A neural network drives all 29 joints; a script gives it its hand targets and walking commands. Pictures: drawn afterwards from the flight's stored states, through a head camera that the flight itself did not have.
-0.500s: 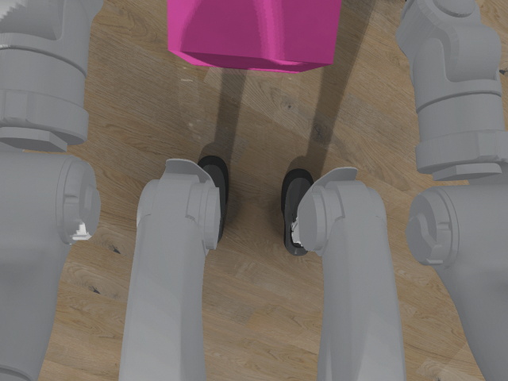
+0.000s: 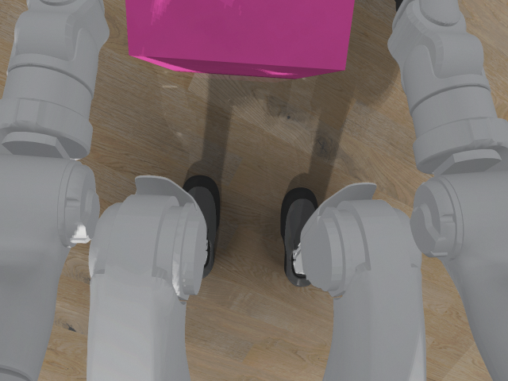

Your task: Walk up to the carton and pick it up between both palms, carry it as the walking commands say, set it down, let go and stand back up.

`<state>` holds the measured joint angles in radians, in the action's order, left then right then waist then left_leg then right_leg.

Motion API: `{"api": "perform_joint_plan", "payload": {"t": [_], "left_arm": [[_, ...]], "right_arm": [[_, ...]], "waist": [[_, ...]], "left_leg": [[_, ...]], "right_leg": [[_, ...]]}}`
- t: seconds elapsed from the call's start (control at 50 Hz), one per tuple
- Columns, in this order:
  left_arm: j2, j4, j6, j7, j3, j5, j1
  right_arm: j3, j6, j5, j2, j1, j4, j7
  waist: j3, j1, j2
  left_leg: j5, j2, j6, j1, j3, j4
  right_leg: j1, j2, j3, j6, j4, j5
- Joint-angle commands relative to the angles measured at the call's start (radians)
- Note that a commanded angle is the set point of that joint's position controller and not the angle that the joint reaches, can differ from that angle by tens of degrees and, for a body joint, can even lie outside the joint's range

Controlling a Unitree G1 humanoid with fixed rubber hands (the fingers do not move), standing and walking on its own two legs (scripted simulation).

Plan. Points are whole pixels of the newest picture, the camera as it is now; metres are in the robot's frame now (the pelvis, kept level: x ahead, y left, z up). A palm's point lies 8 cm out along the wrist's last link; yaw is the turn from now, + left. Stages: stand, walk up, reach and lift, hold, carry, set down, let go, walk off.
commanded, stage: reach and lift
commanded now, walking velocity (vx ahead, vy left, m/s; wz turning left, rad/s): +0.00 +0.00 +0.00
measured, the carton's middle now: out of the picture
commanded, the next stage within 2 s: none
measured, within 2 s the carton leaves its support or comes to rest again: leaves its support in 1.58 s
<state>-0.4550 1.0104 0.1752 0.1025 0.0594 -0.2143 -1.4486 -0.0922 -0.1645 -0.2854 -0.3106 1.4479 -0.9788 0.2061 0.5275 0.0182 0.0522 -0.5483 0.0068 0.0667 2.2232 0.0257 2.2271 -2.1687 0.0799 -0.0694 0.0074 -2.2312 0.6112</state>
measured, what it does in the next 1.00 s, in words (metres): stands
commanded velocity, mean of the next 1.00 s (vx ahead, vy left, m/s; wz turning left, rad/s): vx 0.00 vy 0.00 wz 0.00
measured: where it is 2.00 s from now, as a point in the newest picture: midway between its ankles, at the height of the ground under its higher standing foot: (250, 247)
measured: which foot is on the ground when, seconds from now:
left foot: down 0.00-1.00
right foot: down 0.00-1.00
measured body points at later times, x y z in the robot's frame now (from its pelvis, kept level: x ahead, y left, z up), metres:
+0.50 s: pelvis +0.01 +0.00 -0.01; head +0.38 +0.04 +0.22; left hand +0.54 +0.22 -0.21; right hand +0.56 -0.13 -0.20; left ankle +0.12 +0.10 -0.33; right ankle +0.11 -0.10 -0.33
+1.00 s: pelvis +0.00 +0.00 +0.00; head +0.38 +0.04 +0.23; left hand +0.55 +0.20 -0.20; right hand +0.56 -0.10 -0.19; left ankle +0.12 +0.10 -0.33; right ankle +0.11 -0.10 -0.33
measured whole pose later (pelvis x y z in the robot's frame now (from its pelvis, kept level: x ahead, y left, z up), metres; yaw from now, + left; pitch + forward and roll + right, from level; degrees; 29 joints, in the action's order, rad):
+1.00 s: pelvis +0.00 +0.00 +0.00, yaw +0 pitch +31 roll -2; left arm -0.39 1.17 0.08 0.14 -0.02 -0.25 -1.54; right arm -0.03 -0.09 -0.27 -0.25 1.51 -1.09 0.21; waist 0.52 0.03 0.06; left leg -0.56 0.00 0.07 2.21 0.05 2.23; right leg -2.18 0.10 -0.04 -0.02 -2.24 0.61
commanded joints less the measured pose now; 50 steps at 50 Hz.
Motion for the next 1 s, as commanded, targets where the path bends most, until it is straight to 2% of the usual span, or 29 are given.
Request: {"api": "perform_joint_plan", "payload": {"t": [0.0, 0.02, 0.04, 0.06, 0.08, 0.18, 0.26, 0.3, 0.32, 0.34, 0.38, 0.46, 0.48, 0.54, 0.6, 0.64, 0.66, 0.68, 0.7, 0.74, 0.78, 0.8, 0.84, 0.86, 0.88, 0.9, 0.94, 0.96, 0.98], "left_arm": [[-0.157, -0.139, -0.101, -0.014, -0.001, -0.008, -0.429], [-0.146, -0.108, -0.098, -0.017, 0.001, -0.019, -0.409], [-0.148, -0.179, -0.112, -0.021, 0.015, -0.032, -0.423], [-0.148, -0.167, -0.114, -0.023, -0.001, -0.054, -0.416], [-0.169, -0.242, -0.128, -0.022, 0.011, -0.066, -0.431], [-0.189, -0.074, -0.119, -0.022, 0.046, -0.03, -0.33], [-0.155, -0.072, -0.122, -0.022, 0.031, -0.002, -0.282], [-0.139, -0.091, -0.121, -0.015, 0.018, -0.003, -0.307], [-0.156, -0.096, -0.125, -0.013, 0.025, 0.012, -0.298], [-0.128, -0.123, -0.126, -0.011, 0.011, 0.005, -0.323], [-0.154, -0.09, -0.119, -0.005, 0.023, 0.0, -0.342], [-0.11, -0.166, -0.127, -0.001, -0.015, -0.046, -0.377], [-0.15, -0.184, -0.126, 0.003, -0.005, -0.048, -0.418], [-0.057, -0.131, -0.117, -0.01, -0.067, -0.097, -0.416], [-0.049, -0.12, -0.118, -0.005, -0.082, -0.069, -0.451], [-0.041, -0.092, -0.112, -0.008, -0.08, -0.079, -0.483], [-0.037, -0.095, -0.115, -0.002, -0.087, -0.068, -0.51], [-0.041, -0.076, -0.118, 0.005, -0.053, -0.03, -0.494], [-0.02, -0.07, -0.121, 0.006, -0.064, -0.05, -0.496], [-0.032, -0.052, -0.123, 0.015, -0.045, -0.011, -0.499], [-0.01, -0.036, -0.129, 0.019, -0.03, 0.006, -0.488], [0.03, -0.012, -0.129, 0.012, -0.05, -0.02, -0.48], [0.086, -0.017, -0.133, 0.001, -0.082, -0.025, -0.489], [0.106, -0.01, -0.134, -0.006, -0.1, -0.035, -0.506], [0.129, -0.031, -0.136, -0.005, -0.108, -0.035, -0.508], [0.165, -0.054, -0.135, -0.009, -0.124, -0.034, -0.54], [0.258, -0.049, -0.133, -0.035, -0.155, -0.043, -0.574], [0.283, -0.039, -0.124, -0.041, -0.136, -0.023, -0.547], [0.385, -0.067, -0.124, -0.066, -0.175, -0.051, -0.589]], "right_arm": [[0.07, 0.078, -0.04, -0.03, 0.34, 0.094, -0.018], [0.057, 0.079, -0.031, -0.044, 0.328, 0.06, -0.022], [0.057, 0.091, -0.021, -0.067, 0.34, 0.106, -0.025], [0.059, 0.099, -0.018, -0.078, 0.34, 0.132, -0.02], [0.091, 0.102, -0.042, -0.049, 0.358, 0.198, -0.018], [0.074, 0.105, -0.035, -0.036, 0.339, 0.22, -0.001], [0.06, 0.099, -0.032, -0.043, 0.259, 0.197, -0.007], [0.058, 0.084, -0.009, -0.037, 0.205, 0.133, -0.007], [0.065, 0.081, -0.013, -0.031, 0.21, 0.139, -0.01], [0.055, 0.083, -0.015, -0.045, 0.225, 0.137, -0.013], [0.057, 0.077, -0.009, -0.061, 0.252, 0.111, -0.016], [0.064, 0.094, -0.015, -0.057, 0.293, 0.189, -0.011], [0.061, 0.093, -0.029, -0.077, 0.357, 0.22, -0.007], [0.083, 0.099, -0.045, -0.053, 0.403, 0.242, -0.009], [0.104, 0.086, -0.038, 0.023, 0.385, 0.161, -0.02], [0.065, 0.079, -0.009, -0.012, 0.377, 0.085, -0.026], [0.057, 0.085, -0.005, -0.02, 0.393, 0.087, -0.027], [0.06, 0.086, -0.005, 0.004, 0.377, 0.078, -0.028], [0.053, 0.093, 0.011, -0.005, 0.388, 0.092, -0.027], [0.017, 0.094, 0.035, 0.001, 0.38, 0.056, -0.017], [0.027, 0.107, 0.038, 0.0, 0.4, 0.088, -0.014], [0.05, 0.115, 0.043, 0.045, 0.418, 0.116, -0.014], [0.079, 0.118, 0.028, 0.094, 0.421, 0.066, -0.022], [0.079, 0.115, 0.031, 0.112, 0.429, 0.054, -0.028], [0.098, 0.117, 0.021, 0.145, 0.428, 0.07, -0.033], [0.113, 0.122, 0.009, 0.164, 0.467, 0.102, -0.04], [0.153, 0.117, -0.014, 0.3, 0.486, 0.075, -0.066], [0.128, 0.12, 0.024, 0.293, 0.46, 0.054, -0.066], [0.161, 0.122, 0.007, 0.4, 0.523, 0.121, -0.086]], "waist": [[-1.646, 0.073, -0.113], [-1.586, 0.063, -0.102], [-1.612, 0.058, -0.093], [-1.656, 0.03, -0.077], [-1.769, 0.052, -0.061], [-1.675, 0.074, -0.011], [-1.708, 0.079, -0.079], [-1.679, 0.048, -0.101], [-1.683, 0.078, -0.101], [-1.702, 0.072, -0.14], [-1.634, 0.077, -0.095], [-1.71, 0.033, -0.1], [-1.703, 0.05, -0.105], [-1.674, 0.013, -0.085], [-1.604, 0.048, -0.093], [-1.551, 0.009, -0.09], [-1.551, 0.007, -0.126], [-1.551, 0.047, -0.111], [-1.557, 0.015, -0.098], [-1.534, 0.016, -0.112], [-1.533, 0.042, -0.115], [-1.531, 0.032, -0.073], [-1.507, 0.049, -0.075], [-1.513, 0.029, -0.072], [-1.532, 0.053, -0.08], [-1.576, 0.039, -0.097], [-1.544, 0.055, -0.091], [-1.491, 0.046, -0.094], [-1.493, 0.041, -0.083]], "left_leg": [[0.475, -0.018, -0.041, -0.915, -0.078, -0.109], [0.476, -0.012, -0.049, -0.884, -0.086, -0.103], [0.511, -0.016, -0.05, -0.865, -0.071, -0.082], [0.531, -0.016, -0.051, -0.88, -0.065, -0.079], [0.573, -0.019, -0.043, -0.931, -0.064, -0.079], [0.509, -0.019, -0.032, -0.746, -0.043, -0.067], [0.555, -0.026, -0.038, -0.818, -0.049, -0.073], [0.545, -0.026, -0.044, -0.861, -0.052, -0.091], [0.559, -0.029, -0.04, -0.887, -0.05, -0.084], [0.591, -0.03, -0.044, -0.932, -0.054, -0.085], [0.51, -0.019, -0.042, -0.882, -0.055, -0.095], [0.549, -0.033, -0.047, -0.94, -0.058, -0.092], [0.542, -0.023, -0.045, -0.967, -0.067, -0.099], [0.504, -0.029, -0.045, -0.939, -0.074, -0.111], [0.487, -0.025, -0.044, -0.933, -0.073, -0.132], [0.453, -0.023, -0.052, -0.939, -0.087, -0.141], [0.457, -0.024, -0.056, -0.976, -0.09, -0.144], [0.477, -0.025, -0.051, -0.989, -0.087, -0.141], [0.447, -0.033, -0.054, -0.98, -0.087, -0.153], [0.443, -0.029, -0.057, -0.974, -0.089, -0.155], [0.458, -0.04, -0.055, -0.958, -0.073, -0.15], [0.464, -0.043, -0.042, -0.948, -0.09, -0.158], [0.471, -0.048, -0.039, -0.909, -0.079, -0.162], [0.459, -0.042, -0.039, -0.91, -0.085, -0.158], [0.471, -0.046, -0.039, -0.922, -0.084, -0.159], [0.479, -0.046, -0.052, -0.952, -0.077, -0.152], [0.49, -0.052, -0.039, -0.953, -0.079, -0.15], [0.487, -0.056, -0.047, -0.913, -0.076, -0.147], [0.49, -0.063, -0.045, -0.891, -0.082, -0.149]], "right_leg": [[0.499, -0.012, 0.045, -0.021, 0.141, -0.363], [0.48, -0.015, 0.044, -0.022, 0.125, -0.356], [0.537, -0.015, 0.058, -0.02, 0.123, -0.412], [0.598, -0.015, 0.049, -0.023, 0.119, -0.451], [0.696, -0.01, 0.063, -0.021, 0.114, -0.519], [0.762, -0.011, 0.08, -0.033, 0.12, -0.556], [0.693, 0.001, 0.071, -0.036, 0.115, -0.536], [0.644, 0.009, 0.054, -0.031, 0.13, -0.485], [0.616, 0.009, 0.06, -0.037, 0.132, -0.477], [0.592, 0.012, 0.053, -0.029, 0.124, -0.483], [0.579, 0.004, 0.051, -0.029, 0.133, -0.425], [0.594, 0.011, 0.042, -0.022, 0.137, -0.463], [0.574, 0.011, 0.045, -0.024, 0.129, -0.436], [0.565, 0.005, 0.034, -0.026, 0.148, -0.404], [0.513, 0.007, 0.042, -0.028, 0.149, -0.357], [0.456, -0.001, 0.03, -0.024, 0.149, -0.314], [0.439, 0.0, 0.031, -0.02, 0.152, -0.301], [0.43, 0.008, 0.037, -0.025, 0.153, -0.31], [0.436, 0.005, 0.026, -0.025, 0.161, -0.293], [0.426, 0.01, 0.028, -0.026, 0.161, -0.288], [0.439, 0.017, 0.032, -0.032, 0.171, -0.312], [0.452, 0.022, 0.029, -0.035, 0.164, -0.315], [0.461, 0.027, 0.033, -0.036, 0.15, -0.335], [0.48, 0.018, 0.039, -0.032, 0.156, -0.34], [0.48, 0.024, 0.043, -0.03, 0.15, -0.354], [0.488, 0.027, 0.033, -0.024, 0.137, -0.365], [0.486, 0.036, 0.043, -0.023, 0.142, -0.363], [0.483, 0.033, 0.049, -0.022, 0.15, -0.367], [0.483, 0.046, 0.052, -0.017, 0.136, -0.381]]}}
